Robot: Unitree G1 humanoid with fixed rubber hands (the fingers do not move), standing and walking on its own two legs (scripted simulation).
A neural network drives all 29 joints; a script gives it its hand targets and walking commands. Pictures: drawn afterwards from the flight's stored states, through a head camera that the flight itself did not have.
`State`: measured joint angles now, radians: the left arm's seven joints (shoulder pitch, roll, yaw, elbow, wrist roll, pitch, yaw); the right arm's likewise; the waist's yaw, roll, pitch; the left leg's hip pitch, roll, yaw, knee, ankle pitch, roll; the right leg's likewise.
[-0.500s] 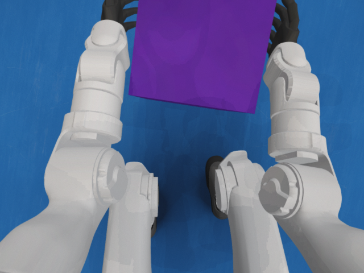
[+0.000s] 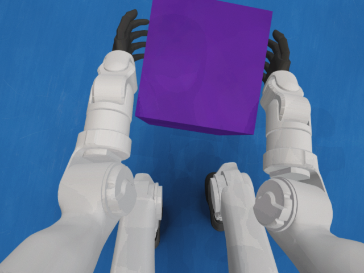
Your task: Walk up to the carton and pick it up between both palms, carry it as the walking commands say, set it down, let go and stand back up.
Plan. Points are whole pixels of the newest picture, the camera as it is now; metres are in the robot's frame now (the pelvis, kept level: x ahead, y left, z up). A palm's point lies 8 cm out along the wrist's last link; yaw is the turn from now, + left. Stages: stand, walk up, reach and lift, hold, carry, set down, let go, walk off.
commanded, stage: reach and lift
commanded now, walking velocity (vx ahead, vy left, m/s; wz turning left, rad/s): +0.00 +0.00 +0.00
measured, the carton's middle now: (195, 81) +0.51 -0.05 -0.15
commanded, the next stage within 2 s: none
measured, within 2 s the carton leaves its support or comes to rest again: neither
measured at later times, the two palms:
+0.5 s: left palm (111, 46) +0.52 +0.09 +0.00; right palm (297, 69) +0.47 -0.19 +0.00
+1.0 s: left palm (92, 34) +0.49 +0.09 +0.08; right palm (332, 62) +0.44 -0.19 +0.07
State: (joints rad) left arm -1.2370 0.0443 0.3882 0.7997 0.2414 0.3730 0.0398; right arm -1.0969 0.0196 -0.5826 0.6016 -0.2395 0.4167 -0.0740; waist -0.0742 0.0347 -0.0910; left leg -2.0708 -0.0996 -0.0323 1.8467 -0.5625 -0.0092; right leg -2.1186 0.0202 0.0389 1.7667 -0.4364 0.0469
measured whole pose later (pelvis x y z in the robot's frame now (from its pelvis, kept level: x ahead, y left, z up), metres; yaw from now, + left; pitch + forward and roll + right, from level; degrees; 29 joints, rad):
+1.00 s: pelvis +0.03 +0.00 +0.12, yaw -1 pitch +37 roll -1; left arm -0.91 -0.06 0.40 0.71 0.26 0.34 0.02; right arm -0.80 0.12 -0.56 0.53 -0.27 0.40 -0.05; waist -0.07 0.04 -0.18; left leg -1.59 -0.08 -0.05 1.46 -0.52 0.01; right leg -1.63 0.03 0.05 1.39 -0.40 0.04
